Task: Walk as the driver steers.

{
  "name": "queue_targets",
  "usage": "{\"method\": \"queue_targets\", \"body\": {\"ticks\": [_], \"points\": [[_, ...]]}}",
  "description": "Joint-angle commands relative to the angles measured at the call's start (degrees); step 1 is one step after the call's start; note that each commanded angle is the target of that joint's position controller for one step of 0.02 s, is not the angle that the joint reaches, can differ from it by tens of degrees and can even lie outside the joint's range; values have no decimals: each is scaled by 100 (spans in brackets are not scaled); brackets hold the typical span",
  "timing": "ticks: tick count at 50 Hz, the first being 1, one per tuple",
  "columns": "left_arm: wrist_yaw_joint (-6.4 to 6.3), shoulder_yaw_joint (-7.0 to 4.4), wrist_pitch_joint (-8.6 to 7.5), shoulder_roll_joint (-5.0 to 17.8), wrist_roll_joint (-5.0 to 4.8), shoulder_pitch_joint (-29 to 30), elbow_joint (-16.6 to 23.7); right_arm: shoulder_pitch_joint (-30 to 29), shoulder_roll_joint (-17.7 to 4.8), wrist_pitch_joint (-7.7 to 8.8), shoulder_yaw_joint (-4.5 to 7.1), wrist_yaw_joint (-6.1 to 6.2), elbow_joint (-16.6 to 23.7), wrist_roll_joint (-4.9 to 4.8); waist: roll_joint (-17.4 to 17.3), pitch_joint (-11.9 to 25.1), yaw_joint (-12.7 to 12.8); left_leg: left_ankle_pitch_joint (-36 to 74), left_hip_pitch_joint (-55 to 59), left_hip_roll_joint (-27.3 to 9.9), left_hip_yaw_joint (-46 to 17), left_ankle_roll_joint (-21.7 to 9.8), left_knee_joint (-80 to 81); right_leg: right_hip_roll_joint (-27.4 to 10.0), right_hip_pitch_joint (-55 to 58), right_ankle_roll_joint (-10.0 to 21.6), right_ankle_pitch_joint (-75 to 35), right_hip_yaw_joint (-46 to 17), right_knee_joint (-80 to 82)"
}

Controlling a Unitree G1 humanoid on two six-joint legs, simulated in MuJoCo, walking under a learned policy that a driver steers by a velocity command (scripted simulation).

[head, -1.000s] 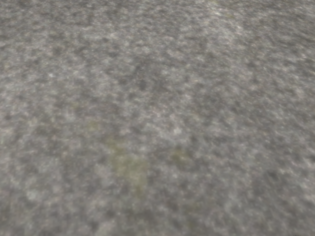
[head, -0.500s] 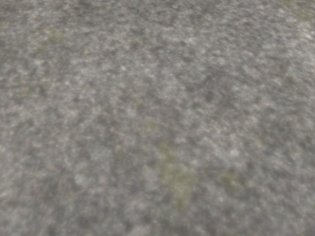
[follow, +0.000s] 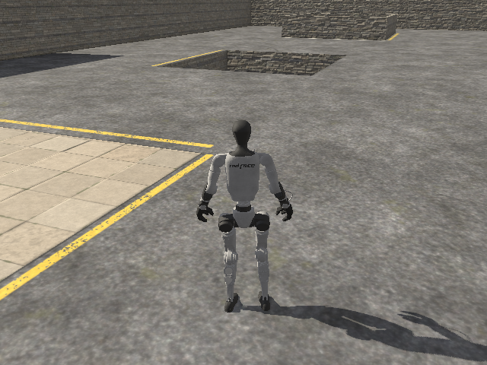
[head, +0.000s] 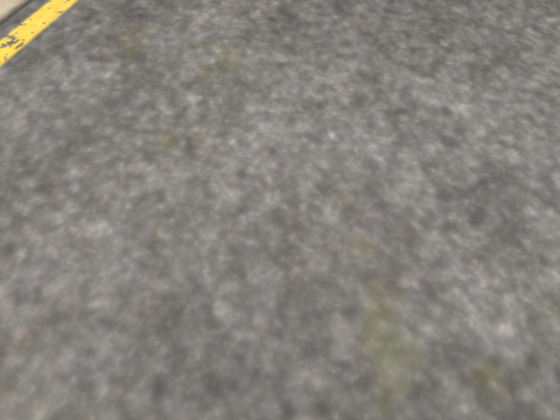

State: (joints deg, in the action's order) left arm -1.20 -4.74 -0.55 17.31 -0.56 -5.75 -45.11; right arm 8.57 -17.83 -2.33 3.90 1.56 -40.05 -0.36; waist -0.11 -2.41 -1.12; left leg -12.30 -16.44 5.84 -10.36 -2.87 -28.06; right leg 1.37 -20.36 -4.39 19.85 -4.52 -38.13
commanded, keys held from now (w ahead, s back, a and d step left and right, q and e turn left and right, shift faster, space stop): no key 0.08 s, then w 0.92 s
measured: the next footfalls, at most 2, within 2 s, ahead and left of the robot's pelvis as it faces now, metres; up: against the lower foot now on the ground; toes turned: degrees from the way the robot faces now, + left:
right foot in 0.06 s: +0.05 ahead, -0.14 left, +0.00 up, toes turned +5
left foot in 0.40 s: +0.09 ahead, +0.13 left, +0.00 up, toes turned +2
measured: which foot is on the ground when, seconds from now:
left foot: down 0.00-0.06, up 0.08-0.38, down 0.40-0.90, up 0.92-1.00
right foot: up 0.00-0.04, down 0.06-0.42, up 0.44-0.86, down 0.88-1.00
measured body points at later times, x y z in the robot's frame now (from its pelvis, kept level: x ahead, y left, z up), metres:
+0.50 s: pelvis +0.07 +0.03 +0.00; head +0.08 +0.05 +0.45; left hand +0.13 +0.31 -0.13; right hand +0.20 -0.24 -0.10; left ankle +0.05 +0.12 -0.74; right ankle +0.02 -0.12 -0.69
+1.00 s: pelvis +0.33 -0.01 -0.01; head +0.37 -0.02 +0.44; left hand +0.49 +0.26 -0.11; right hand +0.38 -0.29 -0.14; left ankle +0.19 +0.13 -0.65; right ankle +0.41 -0.09 -0.74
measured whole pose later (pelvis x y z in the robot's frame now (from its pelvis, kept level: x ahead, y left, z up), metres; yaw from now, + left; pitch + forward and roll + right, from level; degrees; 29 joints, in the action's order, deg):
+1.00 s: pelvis +0.33 -0.01 -0.01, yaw +3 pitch +1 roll +0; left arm 2.1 -2.3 -4.7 16.1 -0.1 -7.7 -43.0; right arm 20.4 -16.8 4.3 2.3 0.1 -47.9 -1.6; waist -1.1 -3.3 -1.5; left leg -22.8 -18.9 -1.9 -3.1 -1.5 -66.8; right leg 2.5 -21.7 3.7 8.5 3.0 -29.0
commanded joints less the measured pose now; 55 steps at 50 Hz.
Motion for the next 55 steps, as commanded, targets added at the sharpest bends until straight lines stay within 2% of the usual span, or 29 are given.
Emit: {"method": "queue_targets", "body": {"ticks": [1, 2, 3, 4, 5, 6, 8, 10, 14, 16, 18, 20, 21, 22, 23, 24, 27, 30, 34, 39, 41, 43, 44, 45, 46, 47, 49, 51, 55], "points": [[87, -93, -149, 469, 1, -161, 297, -171, -830, 6, 166, 19, 335, -39, -792, 742, 153, 2005, 765, -1407, -1551, -830, 287, -26, 489, 177, -601, 135, 1167], [106, -92, -172, 504, 47, -272, 259, -114, -753, -1, 130, 35, 308, -57, -673, 714, 224, 1628, 567, -1232, -1468, -607, 193, -166, 952, 298, -1415, 66, 1816], [87, -129, -174, 808, 155, -312, 304, 94, -566, 30, 66, 39, 300, 27, -85, 817, 95, 718, 169, -890, -1088, -278, -284, -903, 1486, 550, -2263, -574, 1919], [59, -172, -131, 1169, 227, -62, 349, 431, -470, 85, 53, 17, 285, 53, 1031, 658, -300, -1033, -480, -71, -218, 54, -888, -1665, 1608, 1226, -3479, -1424, 1856], [61, -59, -145, 759, 285, -136, 328, 222, -671, 122, 88, 24, 301, 102, 1272, 766, -30, -2115, -590, -124, 82, 324, -1511, -2191, 1318, 1933, -2634, -2055, 2153], [62, -15, -173, 654, 226, -157, 314, 61, -899, 131, 166, 26, 303, 56, 1053, 614, 96, -2095, -814, -286, 141, 447, -2133, -2086, 1329, 1985, -1323, -2094, 2369], [25, -83, -187, 897, 15, -432, 151, -61, -820, 129, 193, -6, 253, 15, 979, 244, 239, -1711, -1649, -412, 319, 572, -2757, -1768, 1616, 1717, 942, -2038, 2704], [-32, -59, -179, 853, -40, -559, 85, -151, -624, 204, 140, -72, 222, -26, 937, -78, 306, -1310, -1974, -558, 552, 610, -2560, -1562, 1753, 1564, 1068, -1803, 2866], [-41, -78, -183, 899, -38, -761, 41, -493, -220, 469, -4, -160, 242, -40, 999, 49, 494, -973, -1019, -578, 1066, 525, -1181, -1248, 1475, 1489, 218, -1062, 2847], [7, -109, -178, 1015, -70, -867, 17, -418, -282, 546, 4, -201, 191, -76, 1024, 66, 456, -818, -378, -494, 1216, 425, -534, -1288, 1154, 1576, 116, -981, 2803], [51, -98, -154, 1013, -133, -806, 28, 3, -355, 582, 40, -215, -3, -101, 885, 101, 187, -28, 553, -407, 1369, 275, 282, -1282, 649, 1526, 177, -889, 2589], [99, 41, -199, 626, -70, -789, 29, 803, -517, 565, 124, -148, -258, -146, 675, 360, -217, 4, 1917, -588, 1096, 101, 502, -1071, -144, 1206, 271, -661, 1946], [156, 194, -255, 149, 36, -595, 142, 1470, -791, 563, 187, -83, -357, -123, -124, 614, -501, -596, 2712, -1530, -155, -171, 917, -590, -866, 818, 406, -69, 436], [112, 210, -381, 97, -26, -409, 517, 1810, -1552, 568, 365, -136, -406, -28, -1550, 595, -539, -1994, 2861, -2718, -2356, -1007, 1621, -68, -2157, 582, 1127, 493, -1094], [91, 64, -458, 645, -153, -331, 520, 1663, -1177, 651, 268, -186, -392, 20, -1076, 187, -510, -2596, 2468, -2882, -2793, -1375, 1828, -369, -2622, 615, 1310, 94, -2113], [136, 7, -493, 803, -208, -440, 467, 1372, -824, 718, 151, -203, -331, 18, -961, -174, -328, -2568, 2323, -2606, -2279, -1229, 1855, -594, -2890, 720, 728, -11, -2405], [227, 12, -543, 634, -52, -382, 368, 1017, -556, 743, 42, -224, -251, 36, -631, -320, -146, -703, 1999, -2038, -1035, -896, 2010, -895, -2769, 712, -406, 98, -2154], [300, 88, -511, 381, 4, -160, 452, 1126, -588, 712, 50, -182, -294, 15, -508, -226, -151, 753, 1767, -1779, -257, -913, 2129, -825, -2517, 445, -1157, 356, -1506], [347, 221, -503, 130, -22, 593, 746, 1388, -714, 688, 69, -116, -442, -10, -487, -347, -338, 1174, 1246, -1568, 389, -818, 2233, -557, -1758, 288, -2175, 586, 23], [470, 210, -531, 296, -73, 1045, 988, 1678, -810, 652, 111, -95, -673, -92, -464, -477, -263, 1576, 1777, -1975, 417, -707, 2033, -409, -1492, 596, -2265, 460, 809], [479, 149, -536, 462, -55, 818, 960, 1648, -906, 602, 148, -78, -699, -74, -534, -212, -49, 2845, 2144, -2039, 485, -585, 1547, -251, -1063, 777, -1883, 554, 878], [388, -49, -496, 811, -44, -400, 643, 1567, -938, 508, 143, -52, -689, -26, -597, 691, 630, 4691, 2035, -1752, 764, -374, -52, 89, 662, 1079, -1697, 862, 920], [314, -139, -459, 1071, -15, -1391, 431, 1624, -791, 494, 61, -25, -592, 53, -376, 1462, 1025, 3648, 941, -1547, 831, -206, -1544, -560, 2458, 1362, -1737, 193, 619], [308, -255, -437, 1614, 93, -1898, 307, 2418, 30, 594, -161, -87, -464, 40, 1225, 2416, 633, 18, -1359, -461, 929, 223, -3938, -2114, 4547, 2315, -249, -2710, 1041], [326, -116, -439, 1111, 19, -1889, 287, 2208, -326, 737, -111, -121, -575, -64, 1325, 2632, 793, -2003, -1974, -294, 122, 176, -4670, -2315, 4489, 2347, 521, -4070, 2046], [301, -33, -436, 876, -13, -1413, 304, 1555, -731, 803, 19, -165, -381, -245, 990, 1485, 725, -1722, -2533, -646, 238, 127, -4920, -2146, 3667, 2055, 619, -3189, 2186], [299, 30, -445, 648, 54, -742, 377, 972, -655, 850, 8, -135, -255, -150, 224, 499, 380, -813, -2261, -1159, 546, 95, -4294, -1706, 1964, 1834, -462, -1884, 2455], [322, 72, -511, 464, 139, -468, 392, 1215, -488, 725, 17, -122, -364, -77, 452, 399, 41, -415, -1610, -1397, 502, 134, -3924, -1407, 1144, 1815, -1080, -1273, 2795], [291, 28, -626, 608, 64, -597, 179, 849, -313, 584, -23, -73, -223, 22, 371, 55, -11, 195, -1879, -1520, 615, 375, -3079, -1319, 715, 1959, -1567, -631, 3234]]}}
Velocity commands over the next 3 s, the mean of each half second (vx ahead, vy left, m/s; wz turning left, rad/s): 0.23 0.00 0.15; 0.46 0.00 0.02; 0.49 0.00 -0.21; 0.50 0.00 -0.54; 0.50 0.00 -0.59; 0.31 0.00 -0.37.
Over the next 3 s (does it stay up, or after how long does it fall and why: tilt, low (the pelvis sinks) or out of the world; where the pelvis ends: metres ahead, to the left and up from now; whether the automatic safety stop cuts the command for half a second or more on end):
stays up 1.26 -0.32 -0.01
